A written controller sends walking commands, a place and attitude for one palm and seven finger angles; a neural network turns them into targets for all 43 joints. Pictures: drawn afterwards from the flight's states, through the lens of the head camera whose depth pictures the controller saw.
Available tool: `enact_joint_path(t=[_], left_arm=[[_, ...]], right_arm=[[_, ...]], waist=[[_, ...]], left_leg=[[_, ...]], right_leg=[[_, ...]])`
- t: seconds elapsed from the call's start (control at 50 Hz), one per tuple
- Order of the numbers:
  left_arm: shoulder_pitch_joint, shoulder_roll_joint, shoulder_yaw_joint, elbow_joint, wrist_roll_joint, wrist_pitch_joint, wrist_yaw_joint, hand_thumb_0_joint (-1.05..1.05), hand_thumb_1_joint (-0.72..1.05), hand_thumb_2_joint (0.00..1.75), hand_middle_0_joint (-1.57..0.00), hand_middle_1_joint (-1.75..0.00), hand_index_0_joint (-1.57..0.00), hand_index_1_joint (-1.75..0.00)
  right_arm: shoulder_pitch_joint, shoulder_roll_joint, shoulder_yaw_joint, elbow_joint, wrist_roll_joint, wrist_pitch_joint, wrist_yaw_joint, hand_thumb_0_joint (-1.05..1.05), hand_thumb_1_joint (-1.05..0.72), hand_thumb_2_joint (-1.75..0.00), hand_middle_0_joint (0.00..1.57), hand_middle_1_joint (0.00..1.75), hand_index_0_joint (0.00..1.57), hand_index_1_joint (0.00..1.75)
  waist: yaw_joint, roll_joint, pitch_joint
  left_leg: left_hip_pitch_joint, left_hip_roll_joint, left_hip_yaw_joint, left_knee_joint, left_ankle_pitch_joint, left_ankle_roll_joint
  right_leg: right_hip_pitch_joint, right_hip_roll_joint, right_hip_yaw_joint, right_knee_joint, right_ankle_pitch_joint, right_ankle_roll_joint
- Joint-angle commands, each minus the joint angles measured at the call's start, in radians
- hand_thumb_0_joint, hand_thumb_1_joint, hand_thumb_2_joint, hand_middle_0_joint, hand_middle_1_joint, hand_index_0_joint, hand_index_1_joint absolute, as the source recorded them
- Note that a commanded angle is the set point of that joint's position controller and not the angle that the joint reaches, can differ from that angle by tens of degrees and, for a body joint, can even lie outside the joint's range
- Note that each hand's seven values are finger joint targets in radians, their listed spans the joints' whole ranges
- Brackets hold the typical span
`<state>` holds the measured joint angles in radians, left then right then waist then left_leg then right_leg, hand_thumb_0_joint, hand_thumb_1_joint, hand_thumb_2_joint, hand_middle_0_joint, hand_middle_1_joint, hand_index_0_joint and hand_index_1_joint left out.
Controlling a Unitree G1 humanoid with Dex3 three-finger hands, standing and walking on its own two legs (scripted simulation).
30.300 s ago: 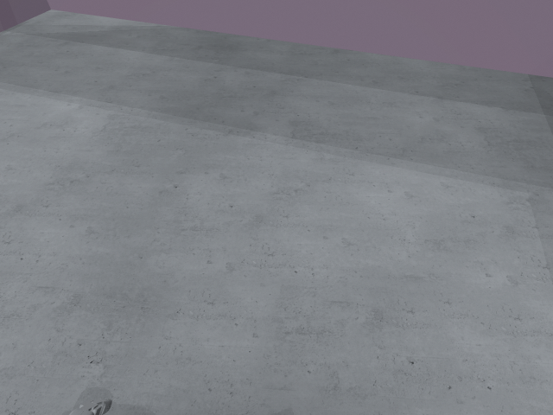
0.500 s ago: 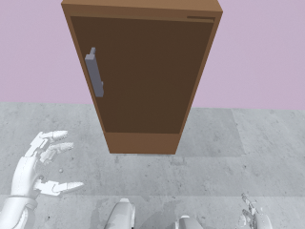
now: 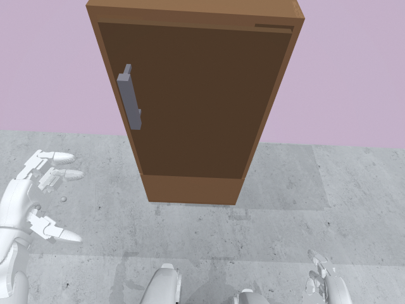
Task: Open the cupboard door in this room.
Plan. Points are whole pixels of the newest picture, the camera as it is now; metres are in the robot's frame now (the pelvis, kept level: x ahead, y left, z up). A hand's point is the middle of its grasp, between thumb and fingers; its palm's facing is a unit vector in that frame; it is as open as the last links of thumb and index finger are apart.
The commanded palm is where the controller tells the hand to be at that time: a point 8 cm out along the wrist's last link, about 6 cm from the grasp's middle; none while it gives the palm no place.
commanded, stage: raise the hand with hooked fingers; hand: left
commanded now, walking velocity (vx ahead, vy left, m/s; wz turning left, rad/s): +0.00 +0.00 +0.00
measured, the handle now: (132, 98) +0.56 +0.22 +0.05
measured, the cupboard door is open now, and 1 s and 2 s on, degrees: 0 0 0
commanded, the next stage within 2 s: move the hooked fingers beside the handle in 0.54 s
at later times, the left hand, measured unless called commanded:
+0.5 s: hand (70, 192) +0.29 +0.27 +0.06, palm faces +0.04 -1.00 -0.02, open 14.0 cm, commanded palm +0.27 +0.31 +0.07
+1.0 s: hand (80, 170) +0.34 +0.26 +0.06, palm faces +0.03 -1.00 -0.01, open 14.0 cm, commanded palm +0.32 +0.31 +0.06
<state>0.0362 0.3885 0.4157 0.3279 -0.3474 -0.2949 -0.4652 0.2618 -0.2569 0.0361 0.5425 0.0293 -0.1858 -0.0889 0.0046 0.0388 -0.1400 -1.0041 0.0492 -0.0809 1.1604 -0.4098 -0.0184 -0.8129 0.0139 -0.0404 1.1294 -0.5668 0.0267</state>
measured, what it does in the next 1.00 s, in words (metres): stands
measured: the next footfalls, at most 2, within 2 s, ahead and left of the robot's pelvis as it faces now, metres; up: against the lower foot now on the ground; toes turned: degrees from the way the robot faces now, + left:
none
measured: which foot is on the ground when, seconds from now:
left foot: down 0.00-1.00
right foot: down 0.00-1.00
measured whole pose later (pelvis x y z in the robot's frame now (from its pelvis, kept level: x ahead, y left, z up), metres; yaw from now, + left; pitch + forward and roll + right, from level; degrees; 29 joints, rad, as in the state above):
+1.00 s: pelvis +0.00 +0.00 +0.00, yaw -1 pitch +15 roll -4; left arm -0.23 0.42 0.43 0.58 -0.30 -0.31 -0.47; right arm 0.27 -0.27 0.03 0.56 0.03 -0.14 -0.09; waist -0.02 0.03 -0.14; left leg -1.04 0.06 -0.07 1.17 -0.41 -0.02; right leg -0.86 0.02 -0.03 1.15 -0.57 0.02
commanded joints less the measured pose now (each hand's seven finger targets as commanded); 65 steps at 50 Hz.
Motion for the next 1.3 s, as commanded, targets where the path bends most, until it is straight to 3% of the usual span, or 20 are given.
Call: enact_joint_path(t=[0.0,0.04,0.08,0.12,0.34,0.38,0.42,0.5,0.62,0.68,0.72,0.8,0.9,0.94,1.0,1.06,1.12,1.18,1.24,1.28], left_arm=[[-0.2,0.266,0.109,-0.18,-0.033,-0.068,-0.014,0.0,-0.5,0.3,-0.3,-1.2,-0.3,-1.2],[-0.19,0.252,0.105,-0.155,-0.04,-0.07,-0.023,0.0,-0.5,0.3,-0.3,-1.2,-0.3,-1.2],[-0.17,0.248,0.104,-0.15,-0.047,-0.07,-0.028,0.0,-0.5,0.3,-0.3,-1.2,-0.3,-1.2],[-0.154,0.24,0.104,-0.116,-0.049,-0.065,-0.03,0.0,-0.5,0.3,-0.3,-1.2,-0.3,-1.2],[-0.198,0.256,0.116,-0.153,-0.048,-0.111,-0.016,0.0,-0.5,0.3,-0.3,-1.2,-0.3,-1.2],[-0.198,0.261,0.119,-0.153,-0.05,-0.111,-0.016,0.0,-0.5,0.3,-0.3,-1.2,-0.3,-1.2],[-0.195,0.255,0.113,-0.14,-0.046,-0.104,-0.02,0.0,-0.5,0.3,-0.3,-1.2,-0.3,-1.2],[-0.197,0.261,0.118,-0.126,-0.051,-0.097,-0.027,0.0,-0.5,0.3,-0.3,-1.2,-0.3,-1.2],[-0.214,0.248,0.1,-0.155,-0.044,-0.097,-0.023,0.0,-0.5,0.3,-0.3,-1.2,-0.3,-1.2],[-0.322,0.222,0.062,-0.119,-0.039,-0.096,-0.018,0.0,-0.5,0.3,-0.3,-1.2,-0.3,-1.2],[-0.362,0.223,0.058,-0.076,-0.028,-0.093,-0.017,0.0,-0.5,0.3,-0.3,-1.2,-0.3,-1.2],[-0.413,0.263,0.071,-0.046,-0.004,-0.092,-0.016,0.0,-0.5,0.3,-0.3,-1.2,-0.3,-1.2],[-0.502,0.312,0.104,0.039,0.013,-0.088,-0.001,0.0,-0.5,0.3,-0.3,-1.2,-0.3,-1.2],[-0.553,0.292,0.079,0.057,0.018,-0.089,0.001,0.0,-0.5,0.3,-0.3,-1.2,-0.3,-1.2],[-0.538,0.329,0.113,0.093,0.026,-0.095,0.0,0.0,-0.5,0.3,-0.3,-1.2,-0.3,-1.2],[-0.562,0.324,0.107,0.126,0.027,-0.094,-0.006,0.0,-0.5,0.3,-0.3,-1.2,-0.3,-1.2],[-0.604,0.366,0.14,0.194,0.028,-0.1,-0.014,0.0,-0.5,0.3,-0.3,-1.2,-0.3,-1.2],[-0.66,0.357,0.125,0.168,0.027,-0.123,-0.022,0.0,-0.5,0.3,-0.3,-1.2,-0.3,-1.2],[-0.699,0.355,0.115,0.221,0.037,-0.128,-0.03,0.0,-0.5,0.3,-0.3,-1.2,-0.3,-1.2],[-0.743,0.397,0.141,0.253,0.043,-0.134,-0.031,0.0,-0.5,0.3,-0.3,-1.2,-0.3,-1.2]], right_arm=[[-0.006,-0.163,-0.071,-0.126,0.003,-0.051,-0.014,0.0,-0.9,-0.9,0.2,0.3,0.2,0.3],[-0.001,-0.163,-0.076,-0.126,0.005,-0.048,-0.011,0.0,-0.9,-0.9,0.2,0.3,0.2,0.3],[0.005,-0.161,-0.076,-0.134,0.005,-0.049,-0.007,0.0,-0.9,-0.9,0.2,0.3,0.2,0.3],[0.007,-0.165,-0.079,-0.133,0.006,-0.042,-0.003,0.0,-0.9,-0.9,0.2,0.3,0.2,0.3],[0.003,-0.161,-0.082,-0.133,0.004,-0.029,0.001,0.0,-0.9,-0.9,0.2,0.3,0.2,0.3],[0.007,-0.161,-0.082,-0.134,0.004,-0.028,-0.002,0.0,-0.9,-0.9,0.2,0.3,0.2,0.3],[0.002,-0.16,-0.08,-0.132,0.005,-0.024,-0.002,0.0,-0.9,-0.9,0.2,0.3,0.2,0.3],[-0.004,-0.16,-0.076,-0.134,0.006,-0.021,-0.005,0.0,-0.9,-0.9,0.2,0.3,0.2,0.3],[-0.009,-0.161,-0.075,-0.141,0.007,-0.021,-0.006,0.0,-0.9,-0.9,0.2,0.3,0.2,0.3],[-0.006,-0.162,-0.07,-0.13,0.007,-0.024,-0.014,0.0,-0.9,-0.9,0.2,0.3,0.2,0.3],[-0.002,-0.166,-0.07,-0.116,0.005,-0.023,-0.017,0.0,-0.9,-0.9,0.2,0.3,0.2,0.3],[0.0,-0.167,-0.067,-0.112,0.003,-0.02,-0.018,0.0,-0.9,-0.9,0.2,0.3,0.2,0.3],[0.01,-0.172,-0.067,-0.095,0.002,-0.003,-0.019,0.0,-0.9,-0.9,0.2,0.3,0.2,0.3],[0.013,-0.17,-0.067,-0.091,0.003,0.003,-0.017,0.0,-0.9,-0.9,0.2,0.3,0.2,0.3],[0.029,-0.172,-0.07,-0.09,0.001,0.012,-0.012,0.0,-0.9,-0.9,0.2,0.3,0.2,0.3],[0.042,-0.174,-0.074,-0.084,0.001,0.026,-0.004,0.0,-0.9,-0.9,0.2,0.3,0.2,0.3],[0.056,-0.179,-0.076,-0.072,0.001,0.038,-0.005,0.0,-0.9,-0.9,0.2,0.3,0.2,0.3],[0.066,-0.177,-0.08,-0.072,-0.001,0.042,-0.002,0.0,-0.9,-0.9,0.2,0.3,0.2,0.3],[0.076,-0.181,-0.084,-0.054,0.001,0.05,-0.003,0.0,-0.9,-0.9,0.2,0.3,0.2,0.3],[0.09,-0.185,-0.084,-0.041,-0.001,0.055,-0.006,0.0,-0.9,-0.9,0.2,0.3,0.2,0.3]], waist=[[-0.005,0.078,-0.269],[-0.005,0.061,-0.265],[0.006,0.081,-0.271],[-0.001,0.029,-0.246],[-0.004,0.068,-0.264],[-0.007,0.046,-0.27],[-0.007,0.078,-0.262],[-0.004,0.055,-0.258],[-0.007,0.079,-0.257],[-0.035,0.055,-0.223],[-0.038,0.058,-0.226],[-0.021,0.086,-0.268],[-0.023,0.073,-0.273],[-0.03,0.09,-0.27],[-0.014,0.092,-0.322],[-0.026,0.057,-0.308],[-0.029,0.038,-0.298],[-0.033,0.066,-0.341],[-0.046,0.075,-0.334],[-0.047,0.068,-0.341]], left_leg=[[0.381,-0.027,0.028,-0.183,0.113,0.039],[0.38,-0.027,0.034,-0.185,0.113,0.04],[0.375,-0.032,0.036,-0.183,0.135,0.041],[0.35,-0.031,0.042,-0.181,0.125,0.042],[0.344,-0.029,0.048,-0.166,0.116,0.043],[0.338,-0.029,0.046,-0.162,0.12,0.047],[0.347,-0.029,0.05,-0.168,0.117,0.044],[0.341,-0.029,0.046,-0.169,0.1,0.043],[0.374,-0.026,0.031,-0.191,0.082,0.039],[0.346,-0.027,0.023,-0.182,0.032,0.043],[0.345,-0.026,0.026,-0.178,0.017,0.04],[0.37,-0.025,0.023,-0.178,0.046,0.038],[0.35,-0.02,0.026,-0.171,0.036,0.038],[0.354,-0.021,0.028,-0.169,0.034,0.038],[0.37,-0.02,0.034,-0.159,0.097,0.038],[0.349,-0.02,0.037,-0.151,0.105,0.041],[0.307,-0.019,0.042,-0.136,0.111,0.043],[0.33,-0.022,0.041,-0.124,0.13,0.046],[0.333,-0.017,0.041,-0.118,0.117,0.045],[0.326,-0.015,0.036,-0.109,0.121,0.047]], right_leg=[[-0.033,0.046,-0.016,-0.185,0.167,-0.053],[-0.032,0.046,-0.015,-0.19,0.168,-0.05],[-0.012,0.047,-0.015,-0.185,0.186,-0.055],[-0.018,0.045,-0.011,-0.193,0.187,-0.047],[-0.023,0.043,0.006,-0.185,0.176,-0.046],[-0.015,0.048,0.007,-0.182,0.179,-0.048],[-0.024,0.044,0.007,-0.186,0.183,-0.046],[-0.025,0.046,0.008,-0.19,0.162,-0.046],[-0.045,0.048,-0.01,-0.185,0.149,-0.049],[-0.079,0.049,-0.01,-0.184,0.114,-0.049],[-0.093,0.044,-0.007,-0.185,0.101,-0.048],[-0.081,0.042,-0.005,-0.176,0.117,-0.055],[-0.091,0.042,-0.001,-0.175,0.104,-0.053],[-0.101,0.04,0.001,-0.176,0.108,-0.052],[-0.075,0.043,0.001,-0.164,0.157,-0.056],[-0.079,0.044,-0.001,-0.164,0.173,-0.051],[-0.074,0.044,0.007,-0.156,0.187,-0.049],[-0.077,0.046,0.008,-0.146,0.2,-0.053],[-0.117,0.046,0.009,-0.146,0.187,-0.049],[-0.119,0.049,0.008,-0.138,0.185,-0.053]])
